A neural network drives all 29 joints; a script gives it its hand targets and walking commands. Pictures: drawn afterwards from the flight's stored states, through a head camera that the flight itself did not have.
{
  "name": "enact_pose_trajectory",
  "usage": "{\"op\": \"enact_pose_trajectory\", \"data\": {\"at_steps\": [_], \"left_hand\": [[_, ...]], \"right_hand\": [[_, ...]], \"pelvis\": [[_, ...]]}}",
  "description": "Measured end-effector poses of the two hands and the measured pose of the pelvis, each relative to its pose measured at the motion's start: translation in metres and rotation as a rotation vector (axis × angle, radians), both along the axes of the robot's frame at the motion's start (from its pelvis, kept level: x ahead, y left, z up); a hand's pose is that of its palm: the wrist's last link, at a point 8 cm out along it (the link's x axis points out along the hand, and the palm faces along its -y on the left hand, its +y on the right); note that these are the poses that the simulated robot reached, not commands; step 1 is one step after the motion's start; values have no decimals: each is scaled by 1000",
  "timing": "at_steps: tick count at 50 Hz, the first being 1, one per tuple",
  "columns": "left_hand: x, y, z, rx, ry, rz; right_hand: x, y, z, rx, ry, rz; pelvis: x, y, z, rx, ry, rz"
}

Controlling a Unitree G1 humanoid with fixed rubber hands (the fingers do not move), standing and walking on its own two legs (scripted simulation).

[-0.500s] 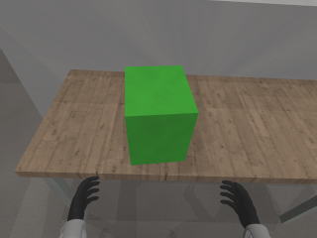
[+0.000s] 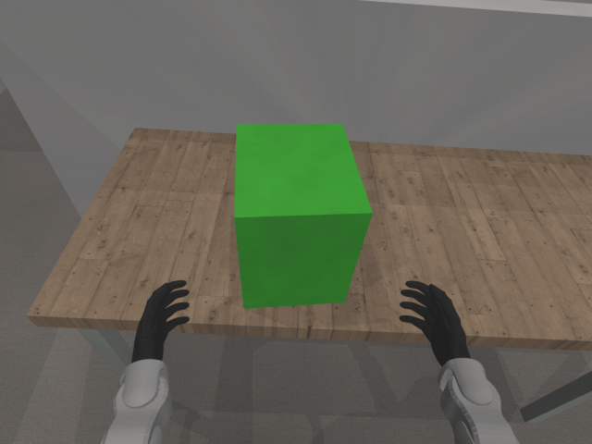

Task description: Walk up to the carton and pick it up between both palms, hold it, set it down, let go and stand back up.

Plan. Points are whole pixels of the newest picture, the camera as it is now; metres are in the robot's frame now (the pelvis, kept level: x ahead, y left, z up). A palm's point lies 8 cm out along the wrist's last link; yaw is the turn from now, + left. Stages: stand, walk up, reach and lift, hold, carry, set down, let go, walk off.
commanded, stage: reach and lift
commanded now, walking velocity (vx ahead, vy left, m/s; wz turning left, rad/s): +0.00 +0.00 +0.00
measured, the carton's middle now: (292, 217) +0.47 +0.03 +0.01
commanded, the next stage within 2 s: none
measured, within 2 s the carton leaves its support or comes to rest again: neither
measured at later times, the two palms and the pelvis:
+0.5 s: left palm (157, 276) +0.30 +0.20 +0.07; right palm (445, 271) +0.33 -0.19 +0.07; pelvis -0.01 +0.00 +0.00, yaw -1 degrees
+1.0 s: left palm (152, 209) +0.37 +0.22 +0.12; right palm (436, 201) +0.41 -0.18 +0.13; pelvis +0.00 +0.00 +0.00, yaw +0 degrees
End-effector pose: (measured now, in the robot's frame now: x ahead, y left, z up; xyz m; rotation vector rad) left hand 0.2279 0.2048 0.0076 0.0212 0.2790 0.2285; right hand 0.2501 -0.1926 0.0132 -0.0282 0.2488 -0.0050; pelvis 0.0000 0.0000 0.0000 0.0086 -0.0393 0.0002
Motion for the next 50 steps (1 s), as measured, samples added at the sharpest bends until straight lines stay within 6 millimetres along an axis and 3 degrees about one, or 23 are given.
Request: {"op": "enact_pose_trajectory", "data": {"at_steps": [11, 23, 50], "left_hand": [[41, 0, 35, -2, -6, -15], [63, -1, 56, -9, 10, -16], [137, 13, 117, 0, 1, -19]], "right_hand": [[38, 4, 30, 2, -26, -4], [73, 3, 54, 3, -39, 4], [163, 16, 113, 1, -12, 24]], "pelvis": [[-2, 5, 2, -4, 17, -18], [-4, 3, 2, -5, 23, -18], [-4, -3, 1, -11, 100, 8]]}}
